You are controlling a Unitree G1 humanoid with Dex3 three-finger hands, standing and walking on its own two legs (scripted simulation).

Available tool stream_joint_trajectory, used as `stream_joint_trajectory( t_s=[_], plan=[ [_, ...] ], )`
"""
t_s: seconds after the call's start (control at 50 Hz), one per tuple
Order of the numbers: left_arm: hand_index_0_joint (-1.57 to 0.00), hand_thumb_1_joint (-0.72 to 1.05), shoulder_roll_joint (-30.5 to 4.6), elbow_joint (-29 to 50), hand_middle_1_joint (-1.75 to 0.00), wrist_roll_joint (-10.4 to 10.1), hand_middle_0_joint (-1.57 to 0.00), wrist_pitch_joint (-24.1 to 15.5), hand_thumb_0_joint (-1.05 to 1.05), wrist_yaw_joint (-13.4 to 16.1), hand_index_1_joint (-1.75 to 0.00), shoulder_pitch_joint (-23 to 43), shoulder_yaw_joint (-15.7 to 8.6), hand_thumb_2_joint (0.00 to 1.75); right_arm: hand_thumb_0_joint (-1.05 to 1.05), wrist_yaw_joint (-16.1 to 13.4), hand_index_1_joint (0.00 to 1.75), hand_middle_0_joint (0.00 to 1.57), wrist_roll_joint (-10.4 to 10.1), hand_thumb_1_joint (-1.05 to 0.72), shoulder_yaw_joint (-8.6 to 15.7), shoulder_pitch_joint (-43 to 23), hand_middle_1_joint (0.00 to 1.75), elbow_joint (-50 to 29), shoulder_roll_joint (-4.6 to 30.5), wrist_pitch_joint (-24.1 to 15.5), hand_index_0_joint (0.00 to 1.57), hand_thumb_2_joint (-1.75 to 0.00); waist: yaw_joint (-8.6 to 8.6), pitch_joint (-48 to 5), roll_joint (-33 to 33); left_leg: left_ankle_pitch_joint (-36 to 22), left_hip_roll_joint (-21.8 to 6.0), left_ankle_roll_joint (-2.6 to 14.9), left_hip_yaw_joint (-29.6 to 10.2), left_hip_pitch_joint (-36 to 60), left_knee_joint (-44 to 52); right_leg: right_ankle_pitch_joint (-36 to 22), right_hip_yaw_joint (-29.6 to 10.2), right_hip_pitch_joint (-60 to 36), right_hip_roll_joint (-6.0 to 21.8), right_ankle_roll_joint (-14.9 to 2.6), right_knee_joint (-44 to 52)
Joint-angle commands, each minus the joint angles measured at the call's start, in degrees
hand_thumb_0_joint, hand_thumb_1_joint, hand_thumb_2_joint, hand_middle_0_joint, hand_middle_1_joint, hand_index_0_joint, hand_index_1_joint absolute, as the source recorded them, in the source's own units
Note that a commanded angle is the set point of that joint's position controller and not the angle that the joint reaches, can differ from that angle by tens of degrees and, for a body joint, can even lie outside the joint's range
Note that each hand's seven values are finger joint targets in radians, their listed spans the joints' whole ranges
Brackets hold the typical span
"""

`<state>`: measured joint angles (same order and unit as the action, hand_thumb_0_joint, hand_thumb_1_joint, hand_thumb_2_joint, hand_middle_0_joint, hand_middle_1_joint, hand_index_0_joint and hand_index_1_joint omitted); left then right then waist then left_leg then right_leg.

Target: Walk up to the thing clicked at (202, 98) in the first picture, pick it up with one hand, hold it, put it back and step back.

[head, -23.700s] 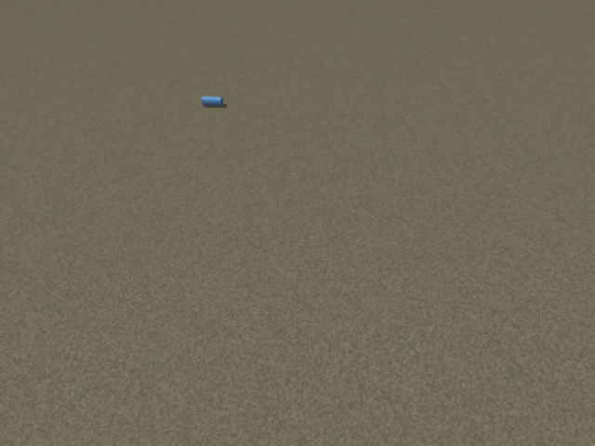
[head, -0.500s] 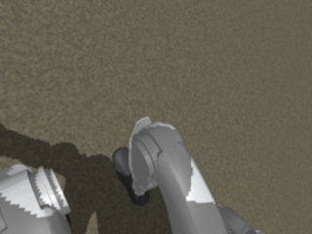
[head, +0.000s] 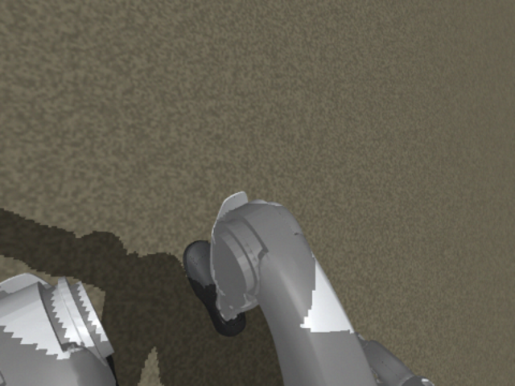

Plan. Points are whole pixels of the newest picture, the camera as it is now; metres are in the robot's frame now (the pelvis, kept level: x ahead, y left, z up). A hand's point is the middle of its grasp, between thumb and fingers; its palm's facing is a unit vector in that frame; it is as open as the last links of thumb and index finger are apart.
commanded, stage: close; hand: left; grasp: from above
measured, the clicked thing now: out of the picture +0.49 +0.34 -0.29
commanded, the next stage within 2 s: settle in 0.44 s
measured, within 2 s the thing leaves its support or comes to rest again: leaves its support in 0.92 s
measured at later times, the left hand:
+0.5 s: hand out of the picture +0.47 +0.33 -0.26, palm faces -0.44 -0.13 -0.89, open 8.1 cm
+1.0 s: hand out of the picture +0.48 +0.35 -0.24, palm faces -0.42 -0.12 -0.90, open 8.0 cm
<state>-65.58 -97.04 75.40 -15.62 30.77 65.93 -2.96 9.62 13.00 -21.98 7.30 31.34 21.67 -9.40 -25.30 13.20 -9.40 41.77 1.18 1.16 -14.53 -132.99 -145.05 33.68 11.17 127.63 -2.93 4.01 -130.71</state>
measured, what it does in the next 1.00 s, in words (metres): stands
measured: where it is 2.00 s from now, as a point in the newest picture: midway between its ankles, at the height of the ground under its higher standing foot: (166, 346)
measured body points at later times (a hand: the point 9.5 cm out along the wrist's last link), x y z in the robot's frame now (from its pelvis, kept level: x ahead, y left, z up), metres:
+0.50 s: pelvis +0.00 +0.00 +0.00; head +0.29 +0.15 +0.31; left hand +0.49 +0.34 -0.21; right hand +0.05 -0.24 -0.04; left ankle +0.06 +0.11 -0.28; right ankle +0.14 -0.12 -0.28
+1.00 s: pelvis +0.00 +0.00 +0.00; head +0.29 +0.15 +0.31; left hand +0.50 +0.35 -0.19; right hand +0.05 -0.26 -0.03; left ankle +0.06 +0.11 -0.28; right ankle +0.14 -0.12 -0.28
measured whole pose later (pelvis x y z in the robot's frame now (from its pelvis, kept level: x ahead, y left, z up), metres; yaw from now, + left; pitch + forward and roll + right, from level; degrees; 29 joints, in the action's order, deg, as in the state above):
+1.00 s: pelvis +0.00 +0.00 +0.00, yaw +0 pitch +30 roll -17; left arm -61.9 -82.9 75.5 -13.6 23.5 59.5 -7.8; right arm 9.9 11.7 -17.4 10.8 30.9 22.3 -7.6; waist -22.6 10.1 -7.3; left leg 41.8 1.5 1.2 -14.0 -134.2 -144.2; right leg 34.3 11.0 128.6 -2.2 2.8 -130.3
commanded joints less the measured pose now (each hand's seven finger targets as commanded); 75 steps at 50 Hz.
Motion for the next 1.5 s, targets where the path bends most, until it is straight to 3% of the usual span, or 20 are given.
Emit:
stream_joint_trajectory(
  t_s=[0.0, 0.1, 0.18, 0.22, 0.28, 0.42, 0.5, 0.58, 0.62, 0.7, 0.76, 0.8, 0.9, 0.92, 0.94, 0.96, 0.98, 1.08, 1.18, 1.48],
  plan=[
    [-0.94, 0.61, -10.29, 4.69, -0.46, -1.08, -0.89, -0.07, 0.0, 1.77, -0.4, 11.67, 0.64, 0.28, 0.0, -0.82, 0.3, 0.2, -0.03, -0.9, 5.58, 11.11, 0.3, 1.14, 19.45, 0.36, 0.2, -0.9, -4.4, -34.89, 32.67, -14.47, -3.42, -1.43, 3.19, 27.23, 16.78, -11.73, 5.23, -22.26, -1.92, -5.17, 9.18],
    [-0.99, 0.68, -11.95, 6.25, -0.45, -0.73, -0.94, -0.06, 0.0, 2.11, -0.4, 13.05, -0.04, 0.3, 0.0, -1.02, 0.3, 0.2, 0.01, -0.9, 5.51, 10.63, 0.3, 1.43, 19.73, 0.54, 0.2, -0.9, -3.72, -35.75, 35.04, -15.02, -3.74, -1.89, 2.42, 28.74, 17.5, -11.89, 5.29, -20.84, -1.66, -5.26, 8.66],
    [-1.03, 0.72, -9.9, 3.18, -0.44, -1.21, -0.99, 0.24, 0.0, 1.96, -0.39, 11.78, 1.65, 0.31, 0.0, -1.09, 0.3, 0.2, 0.13, -0.9, 5.24, 9.75, 0.3, 1.29, 19.59, 0.38, 0.2, -0.9, -4.55, -34.17, 33.05, -13.81, -3.65, -1.49, 2.79, 26.83, 16.85, -11.53, 5.25, -21.59, -1.94, -5.14, 9.33],
    [-1.07, 0.76, -12.2, 6.77, -0.42, -0.82, -1.02, 0.02, 0.0, 2.34, -0.38, 13.95, 0.51, 0.3, 0.0, -1.12, 0.3, 0.2, 0.09, -0.9, 5.07, 10.8, 0.3, 1.57, 19.67, 0.45, 0.2, -0.9, -4.05, -35.8, 34.56, -14.71, -3.66, -1.55, 2.95, 27.49, 17.01, -12.45, 5.04, -22.5, -1.74, -5.11, 9.29],
    [-1.07, 0.77, -10.81, 3.87, -0.41, -0.92, -1.03, 0.57, 0.0, 1.96, -0.36, 11.23, 1.02, 0.29, 0.0, -0.98, 0.3, 0.2, 0.19, -0.9, 4.85, 10.63, 0.3, 1.35, 19.34, 0.28, 0.2, -0.9, -4.48, -33.93, 33.11, -14.35, -3.64, -1.37, 3.03, 27.15, 16.73, -12.04, 5.05, -21.58, -1.84, -5.01, 9.43],
    [-1.1, 0.81, -12.54, 6.03, -0.39, -1.13, -1.06, 0.83, 0.0, 1.91, -0.35, 12.89, -0.15, 0.29, 0.0, -1.31, 0.3, 0.2, 0.04, -0.9, 5.01, 10.14, 0.3, 1.05, 19.72, 0.58, 0.2, -0.9, -3.73, -36.48, 34.27, -15.21, -3.84, -1.64, 2.58, 28.67, 17.12, -12.19, 5.16, -21.73, -1.76, -5.31, 9.28],
    [-1.13, 0.85, -12.67, 6.31, -0.38, -0.83, -1.09, 0.61, 0.0, 1.51, -0.34, 12.84, -0.31, 0.29, 0.0, -1.3, 0.3, 0.2, -0.07, -0.9, 5.09, 10.45, 0.3, 0.85, 20.39, 0.56, 0.2, -0.9, -4.23, -33.44, 34.27, -14.25, -3.77, -1.9, 2.32, 27.2, 17.16, -10.85, 5.23, -19.65, -1.33, -5.45, 9.22],
    [-1.13, 0.75, -14.34, 9.09, -0.35, -0.36, -1.08, 0.65, 0.0, 1.31, -0.31, 14.09, -1.44, 0.25, 0.0, -1.31, 0.3, 0.2, 0.01, -0.91, 5.1, 11.29, 0.3, 0.81, 19.95, 0.94, 0.2, -0.9, -3.69, -37.34, 36.3, -16.02, -3.92, -1.86, 2.44, 29.93, 17.3, -12.51, 4.9, -21.33, -1.4, -5.33, 8.92],
    [-1.12, 0.75, -12.95, 5.11, -0.35, -0.8, -1.07, 1.36, 0.0, 0.86, -0.3, 11.4, -0.71, 0.24, 0.0, -1.43, 0.3, 0.2, -0.11, -0.92, 5.19, 10.58, 0.3, 0.51, 19.7, 0.9, 0.2, -0.9, -3.98, -35.85, 34.01, -14.87, -3.58, -1.35, 3.29, 27.52, 16.91, -12.08, 4.72, -22.22, -1.79, -5.29, 9.48],
    [-1.13, 0.76, -15.98, 12.32, -0.33, -0.29, -1.09, 1.63, 0.0, 0.05, -0.29, 14.63, -3.29, 0.25, 0.0, -1.71, 0.3, 0.2, -0.3, -0.91, 6.58, 11.68, 0.3, 1.14, 20.94, 1.13, 0.2, -0.9, -2.77, -39.22, 39.11, -18.04, -3.84, -2.21, 3.08, 31.33, 16.59, -13.04, 4.64, -19.95, -1.25, -5.86, 9.03],
    [-1.14, 0.77, -15.43, 14.51, -0.33, -0.43, -1.1, 1.67, 0.0, -0.31, -0.29, 14.32, -3.37, 0.26, 0.0, -1.71, 0.3, 0.2, -0.46, -0.91, 7.5, 11.33, 0.3, -0.06, 20.69, 1.38, 0.2, -0.9, -1.95, -39.55, 38.92, -15.76, -3.55, -2.14, 3.67, 31.0, 17.45, -11.54, 4.67, -20.71, -1.65, -6.17, 9.37],
    [-1.15, 0.79, -17.99, 19.75, -0.32, 0.11, -1.11, 1.61, 0.0, -0.98, -0.29, 15.03, -6.38, 0.27, 0.0, -1.57, 0.3, 0.2, -0.68, -0.91, 8.45, 12.63, 0.3, 0.28, 21.14, 1.39, 0.2, -0.9, -0.86, -42.54, 42.0, -18.49, -3.4, -2.58, 3.39, 33.58, 17.18, -12.52, 4.39, -19.67, -0.97, -6.53, 8.6],
    [-1.18, 0.85, -15.62, 25.33, -0.34, -0.81, -1.13, 1.93, 0.0, -2.97, -0.29, 12.78, -8.18, 0.26, 0.0, -0.78, 0.3, 0.2, -1.1, -0.91, 11.04, 13.72, 0.3, 0.41, 20.17, 2.07, 0.2, -0.9, 0.26, -45.23, 42.64, -21.39, -2.86, -2.44, 4.69, 34.48, 16.68, -14.12, 3.96, -20.03, -1.07, -6.93, 9.09],
    [-1.19, 0.86, -11.63, 29.13, -0.33, -1.18, -1.15, 1.78, 0.0, -3.94, -0.29, 13.85, -5.37, 0.27, 0.0, -0.59, 0.3, 0.2, -1.26, -0.91, 11.17, 12.4, 0.3, -0.79, 19.55, 1.89, 0.2, -0.9, 0.41, -46.8, 43.97, -22.95, -2.89, -2.78, 4.46, 36.41, 16.74, -14.89, 3.8, -19.14, -0.83, -7.08, 9.06],
    [-1.2, 0.88, -13.9, 28.77, -0.33, -1.53, -1.15, 2.03, 0.0, -4.44, -0.28, 11.93, -7.61, 0.25, 0.0, -0.47, 0.3, 0.2, -1.69, -0.91, 12.18, 13.54, 0.3, 0.57, 19.61, 2.14, 0.2, -0.9, 1.29, -48.18, 45.14, -23.0, -2.96, -2.76, 4.43, 37.92, 17.55, -14.12, 3.75, -19.09, -0.9, -7.03, 8.91],
    [-1.2, 0.89, -10.74, 31.6, -0.33, -2.27, -1.16, 2.03, 0.0, -5.49, -0.29, 12.69, -5.01, 0.26, 0.0, -0.12, 0.3, 0.2, -1.97, -0.91, 12.24, 13.34, 0.3, 0.57, 18.5, 2.2, 0.2, -0.9, 2.13, -49.95, 46.07, -24.22, -2.81, -2.53, 5.02, 38.62, 17.5, -14.84, 3.34, -19.11, -1.02, -6.92, 9.01],
    [-1.2, 0.88, -10.45, 32.4, -0.31, -2.89, -1.15, 2.21, 0.0, -6.02, -0.27, 11.63, -5.21, 0.23, 0.0, 0.1, 0.3, 0.2, -2.35, -0.9, 12.91, 14.16, 0.3, 1.78, 18.31, 2.52, 0.2, -0.9, 2.89, -51.46, 45.36, -24.24, -2.61, -2.42, 5.16, 38.71, 17.88, -15.1, 3.27, -19.45, -0.94, -6.91, 8.95],
    [-1.26, 0.97, -4.19, 30.92, -0.32, -3.8, -1.2, 3.35, 0.0, -9.29, -0.27, 12.39, -2.63, 0.24, 0.0, 0.56, 0.3, 0.2, -3.47, -0.9, 14.83, 15.33, 0.3, 2.83, 17.47, 4.12, 0.2, -0.9, 2.05, -46.67, 41.09, -20.78, -1.91, -1.99, 5.42, 34.24, 19.09, -12.76, 2.93, -15.39, -0.52, -7.17, 9.82],
    [-1.31, 1.02, -1.14, 32.74, -0.3, -4.74, -1.27, 3.58, 0.0, -12.16, -0.26, 12.52, -1.25, 0.28, 0.0, 0.22, 0.3, 0.2, -4.41, -0.9, 16.1, 15.74, 0.3, 2.66, 16.89, 5.45, 0.2, -0.9, 3.43, -48.92, 38.82, -18.55, -1.15, -1.69, 6.08, 34.27, 20.49, -11.75, 2.13, -15.32, 0.11, -7.28, 10.61],
    [-1.27, 0.95, -2.05, 36.12, -0.34, -5.67, -1.23, 3.84, 0.0, -15.62, -0.3, 15.8, -2.79, 0.34, 0.0, -2.97, 0.3, 0.2, -5.9, -0.9, 17.63, 15.87, 0.3, 1.64, 13.25, 9.53, 0.2, -0.9, 5.92, -56.23, 34.84, -18.01, -0.06, -0.73, 9.9, 33.77, 23.09, -11.41, -0.83, -21.56, 0.34, -7.21, 13.59]
  ],
)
